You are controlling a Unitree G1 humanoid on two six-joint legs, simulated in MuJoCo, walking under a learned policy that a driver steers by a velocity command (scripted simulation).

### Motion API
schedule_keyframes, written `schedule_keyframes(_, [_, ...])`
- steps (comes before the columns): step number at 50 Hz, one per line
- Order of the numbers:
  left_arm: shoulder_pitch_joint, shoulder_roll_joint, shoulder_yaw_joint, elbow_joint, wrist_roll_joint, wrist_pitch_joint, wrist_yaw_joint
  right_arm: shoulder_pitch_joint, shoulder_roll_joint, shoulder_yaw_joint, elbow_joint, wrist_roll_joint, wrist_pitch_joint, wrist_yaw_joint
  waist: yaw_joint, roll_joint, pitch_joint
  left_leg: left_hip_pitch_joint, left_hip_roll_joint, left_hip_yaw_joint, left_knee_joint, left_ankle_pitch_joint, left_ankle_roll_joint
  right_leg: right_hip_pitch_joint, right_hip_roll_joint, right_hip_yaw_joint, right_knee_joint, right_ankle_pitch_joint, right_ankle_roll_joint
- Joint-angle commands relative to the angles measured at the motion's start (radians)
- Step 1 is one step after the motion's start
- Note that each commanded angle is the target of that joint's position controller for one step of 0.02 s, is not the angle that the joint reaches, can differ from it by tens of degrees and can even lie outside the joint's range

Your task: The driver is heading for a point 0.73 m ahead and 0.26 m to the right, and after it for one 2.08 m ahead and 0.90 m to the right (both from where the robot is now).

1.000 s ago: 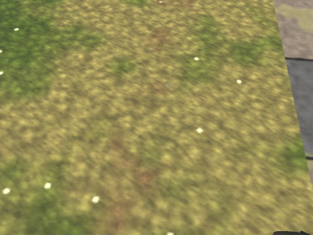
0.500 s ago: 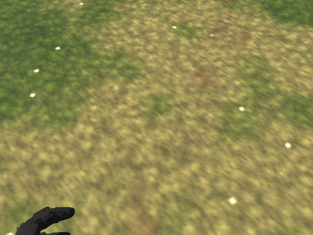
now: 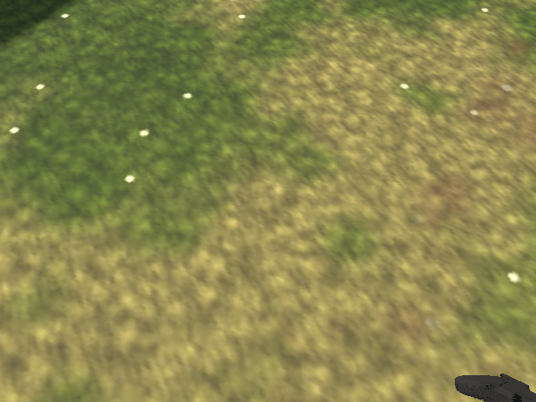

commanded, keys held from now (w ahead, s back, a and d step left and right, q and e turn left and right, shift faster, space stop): e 0.88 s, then no key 0.12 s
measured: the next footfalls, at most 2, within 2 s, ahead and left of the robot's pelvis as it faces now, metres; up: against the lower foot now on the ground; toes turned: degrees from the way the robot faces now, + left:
right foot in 0.34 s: +0.06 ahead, -0.13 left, +0.00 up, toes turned -13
left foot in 0.84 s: +0.15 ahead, +0.07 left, +0.00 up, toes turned -33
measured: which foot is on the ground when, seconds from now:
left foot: down 0.00-0.34, up 0.36-0.82, down 0.84-1.00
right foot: up 0.00-0.32, down 0.34-0.84, up 0.86-1.00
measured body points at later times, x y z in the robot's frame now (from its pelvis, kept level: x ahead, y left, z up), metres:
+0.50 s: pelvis +0.03 -0.04 +0.01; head +0.06 -0.09 +0.46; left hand +0.19 +0.22 -0.08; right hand +0.12 -0.36 -0.11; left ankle +0.08 +0.11 -0.65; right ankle +0.02 -0.13 -0.73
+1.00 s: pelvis +0.06 -0.01 +0.01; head +0.10 -0.01 +0.46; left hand +0.34 +0.17 -0.09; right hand +0.03 -0.32 -0.08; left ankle +0.12 +0.09 -0.73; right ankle -0.03 -0.12 -0.65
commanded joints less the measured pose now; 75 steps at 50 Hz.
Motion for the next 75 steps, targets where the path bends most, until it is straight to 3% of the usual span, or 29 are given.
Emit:
schedule_keyframes(1, [0.038, 0.108, 0.019, -0.042, -0.015, 0.030, 0.013, 0.140, -0.112, -0.031, -0.004, 0.013, 0.010, -0.001, -0.086, 0.103, -0.230, 0.461, 0.322, -0.323, -0.120, 0.426, 0.219, -0.318, -0.068, 0.060, 0.249, -0.078, 0.027])
schedule_keyframes(4, [0.045, 0.095, 0.029, -0.044, -0.001, 0.084, 0.044, 0.006, -0.144, -0.044, -0.001, -0.009, 0.012, -0.011, -0.019, 0.157, -0.134, 0.170, 0.262, -0.189, -0.233, 0.196, 0.189, -0.161, -0.076, 0.019, 0.158, 0.067, 0.057])
schedule_keyframes(7, [0.035, 0.089, 0.039, -0.059, 0.001, 0.100, 0.052, 0.000, -0.161, -0.057, 0.013, -0.001, 0.019, -0.033, -0.028, 0.150, -0.136, 0.143, 0.272, -0.124, -0.260, 0.103, 0.208, -0.144, -0.070, -0.016, 0.142, 0.137, 0.047])
schedule_keyframes(13, [-0.056, 0.083, 0.046, -0.123, 0.001, 0.106, 0.029, 0.001, -0.171, -0.068, 0.053, 0.014, 0.044, -0.057, -0.053, 0.136, -0.125, 0.198, 0.313, -0.070, -0.256, 0.017, 0.197, -0.124, -0.080, -0.050, -0.007, 0.197, -0.001])
schedule_keyframes(16, [0.012, 0.088, 0.058, -0.109, 0.006, 0.104, 0.009, -0.022, -0.179, -0.074, 0.068, 0.042, 0.061, -0.057, -0.005, 0.119, -0.129, 0.194, 0.286, -0.005, -0.152, 0.001, 0.128, 0.008, -0.035, -0.100, -0.241, 0.328, -0.057])
schedule_keyframes(17, [0.033, 0.114, 0.068, -0.107, 0.015, 0.103, 0.007, 0.016, -0.152, -0.071, 0.088, 0.050, 0.066, -0.057, -0.004, 0.055, -0.100, 0.145, 0.237, 0.050, -0.041, -0.087, 0.057, 0.055, -0.042, -0.043, -0.361, 0.404, -0.097])
schedule_keyframes(18, [0.033, 0.226, 0.094, -0.129, 0.018, 0.102, 0.023, 0.059, -0.095, -0.059, 0.081, 0.022, 0.069, -0.050, -0.050, -0.234, -0.070, -0.047, 0.103, 0.172, 0.253, -0.310, -0.057, 0.131, -0.266, 0.288, -0.490, 0.649, -0.191])
schedule_keyframes(19, [0.006, 0.289, 0.098, -0.165, 0.038, 0.090, 0.021, -0.033, -0.106, -0.062, 0.033, 0.008, 0.064, -0.058, -0.023, -0.309, -0.034, -0.223, -0.034, 0.075, 0.445, -0.559, -0.096, 0.092, -0.401, 0.504, -0.542, 0.760, -0.360])
schedule_keyframes(20, [0.002, 0.256, 0.093, -0.172, 0.059, 0.067, 0.016, -0.082, -0.134, -0.071, 0.024, 0.012, 0.062, -0.062, -0.002, -0.207, -0.063, -0.229, -0.014, -0.032, 0.568, -0.529, -0.080, 0.068, -0.366, 0.476, -0.558, 0.669, -0.368])
schedule_keyframes(23, [-0.122, 0.175, 0.073, -0.198, 0.003, 0.046, 0.028, -0.011, -0.162, -0.091, 0.077, 0.013, 0.071, -0.077, -0.068, -0.120, -0.073, -0.224, 0.022, -0.074, 0.587, -0.317, -0.077, 0.091, -0.249, 0.312, -0.518, 0.629, -0.234])
schedule_keyframes(29, [-0.060, 0.172, 0.074, -0.207, -0.001, 0.061, 0.054, -0.033, -0.119, -0.080, 0.071, 0.029, 0.051, -0.070, -0.047, -0.120, -0.123, -0.188, -0.011, -0.084, 0.426, -0.222, -0.116, 0.195, -0.203, 0.306, -0.480, 0.716, -0.239])
schedule_keyframes(36, [-0.104, 0.199, 0.088, -0.243, 0.002, 0.083, 0.048, -0.031, -0.137, -0.076, 0.075, 0.038, 0.032, -0.044, -0.036, -0.154, -0.111, -0.006, -0.039, -0.097, 0.190, -0.253, -0.121, 0.106, -0.184, 0.418, -0.461, 0.671, -0.259])
schedule_keyframes(41, [-0.177, 0.187, 0.084, -0.273, -0.020, 0.101, 0.050, 0.075, -0.154, -0.083, 0.104, 0.040, 0.009, -0.021, -0.097, -0.147, -0.131, 0.210, -0.041, -0.075, -0.153, -0.069, -0.079, 0.076, -0.118, 0.467, -0.378, 0.697, -0.195])
schedule_keyframes(42, [-0.162, 0.158, 0.076, -0.279, -0.017, 0.103, 0.053, 0.103, -0.192, -0.094, 0.113, 0.032, 0.010, -0.023, -0.092, -0.099, -0.147, 0.330, 0.047, -0.125, -0.200, 0.031, -0.047, -0.007, -0.070, 0.431, -0.319, 0.543, -0.147])
schedule_keyframes(43, [-0.093, 0.094, 0.060, -0.272, 0.000, 0.101, 0.048, 0.089, -0.252, -0.102, 0.100, 0.015, 0.020, -0.031, -0.039, 0.138, -0.167, 0.439, 0.260, -0.319, -0.207, 0.214, 0.037, -0.146, 0.058, 0.270, -0.099, 0.168, -0.089])
schedule_keyframes(44, [-0.086, 0.144, 0.078, -0.299, -0.009, 0.091, 0.046, 0.081, -0.278, -0.104, 0.095, -0.019, 0.025, -0.028, -0.031, 0.289, -0.120, 0.394, 0.402, -0.517, -0.220, 0.348, 0.213, -0.326, 0.146, 0.161, 0.078, -0.105, -0.038])
schedule_keyframes(45, [-0.071, 0.216, 0.097, -0.278, 0.003, 0.084, 0.045, 0.044, -0.231, -0.091, 0.074, -0.012, 0.021, -0.029, -0.034, 0.198, -0.103, 0.361, 0.418, -0.489, -0.224, 0.300, 0.259, -0.341, 0.071, 0.166, 0.252, -0.063, -0.005])
schedule_keyframes(46, [-0.069, 0.233, 0.109, -0.254, -0.002, 0.088, 0.045, 0.003, -0.178, -0.077, 0.064, -0.002, 0.021, -0.031, -0.027, 0.144, -0.082, 0.334, 0.341, -0.382, -0.212, 0.242, 0.216, -0.333, 0.060, 0.162, 0.313, 0.007, 0.011])
schedule_keyframes(48, [-0.061, 0.178, 0.099, -0.233, 0.002, 0.106, 0.051, -0.018, -0.154, -0.064, 0.063, 0.025, 0.025, -0.035, -0.034, 0.133, -0.053, 0.332, 0.256, -0.272, -0.200, 0.193, 0.171, -0.352, 0.061, 0.153, 0.367, 0.097, 0.046])
schedule_keyframes(52, [-0.131, 0.108, 0.067, -0.265, -0.006, 0.098, 0.046, 0.055, -0.169, -0.060, 0.094, 0.018, 0.037, -0.045, -0.082, 0.164, -0.069, 0.397, 0.225, -0.187, -0.195, 0.272, 0.191, -0.313, 0.042, 0.088, 0.181, 0.142, 0.071])
schedule_keyframes(56, [-0.172, 0.076, 0.038, -0.274, -0.004, 0.083, 0.026, 0.102, -0.230, -0.071, 0.119, 0.036, 0.042, -0.034, -0.128, 0.218, -0.055, 0.311, 0.221, -0.202, -0.291, -0.228, 0.183, -0.133, 0.002, -0.035, -0.121, 0.128, 0.046])
schedule_keyframes(60, [-0.058, 0.100, 0.048, -0.211, -0.006, 0.053, 0.017, 0.117, -0.222, -0.061, 0.135, 0.059, 0.034, -0.018, -0.059, 0.145, -0.014, 0.169, 0.209, -0.198, -0.250, -0.308, 0.147, 0.146, 0.031, -0.080, -0.461, 0.322, -0.047])
schedule_keyframes(61, [0.015, 0.114, 0.052, -0.192, -0.010, 0.048, 0.023, 0.107, -0.169, -0.043, 0.134, 0.049, 0.022, -0.012, -0.022, 0.114, -0.051, 0.083, 0.180, -0.163, -0.171, -0.297, 0.101, 0.293, -0.022, -0.008, -0.471, 0.325, -0.075])
schedule_keyframes(62, [0.127, 0.165, 0.062, -0.172, -0.006, 0.045, 0.032, 0.066, -0.076, -0.013, 0.107, 0.021, 0.005, 0.002, 0.013, -0.068, -0.115, -0.058, 0.086, -0.038, 0.112, -0.338, 0.026, 0.449, -0.205, 0.229, -0.506, 0.352, -0.125])
schedule_keyframes(63, [0.165, 0.279, 0.094, -0.160, 0.006, 0.038, 0.018, -0.002, -0.105, -0.022, 0.047, 0.038, -0.016, -0.001, 0.033, -0.280, -0.067, -0.273, -0.010, 0.046, 0.284, -0.468, -0.009, 0.414, -0.378, 0.527, -0.609, 0.180, -0.273])
schedule_keyframes(64, [0.139, 0.212, 0.078, -0.173, 0.011, 0.015, 0.011, -0.030, -0.191, -0.048, 0.048, 0.052, -0.026, -0.004, 0.039, -0.165, 0.012, -0.346, 0.050, -0.026, 0.448, -0.474, -0.009, 0.371, -0.385, 0.566, -0.654, 0.080, -0.319])
schedule_keyframes(66, [0.070, 0.139, 0.054, -0.186, 0.010, -0.012, 0.011, 0.028, -0.189, -0.056, 0.087, 0.064, -0.031, 0.007, -0.008, -0.147, 0.064, -0.384, 0.101, -0.047, 0.505, -0.316, 0.015, 0.341, -0.302, 0.428, -0.686, 0.044, -0.264])
schedule_keyframes(70, [0.057, 0.119, 0.047, -0.186, 0.009, -0.015, 0.015, 0.000, -0.139, -0.045, 0.089, 0.040, -0.042, 0.026, -0.020, -0.100, 0.066, -0.349, 0.111, -0.011, 0.407, -0.081, -0.025, 0.296, -0.230, 0.231, -0.726, 0.390, -0.234])
schedule_keyframes(75, [0.096, 0.152, 0.060, -0.158, 0.011, -0.020, 0.018, -0.095, -0.095, -0.015, 0.053, 0.048, -0.031, 0.041, 0.013, -0.096, 0.082, -0.208, 0.077, 0.030, 0.163, 0.113, -0.052, 0.197, -0.206, 0.042, -0.749, 0.499, -0.211])
Keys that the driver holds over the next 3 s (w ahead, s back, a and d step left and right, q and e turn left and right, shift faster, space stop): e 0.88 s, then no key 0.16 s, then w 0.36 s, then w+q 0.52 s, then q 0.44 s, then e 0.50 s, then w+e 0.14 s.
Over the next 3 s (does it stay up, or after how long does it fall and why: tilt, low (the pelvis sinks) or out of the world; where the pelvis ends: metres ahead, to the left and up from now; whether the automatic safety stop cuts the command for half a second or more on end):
stays up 0.56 -0.27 0.00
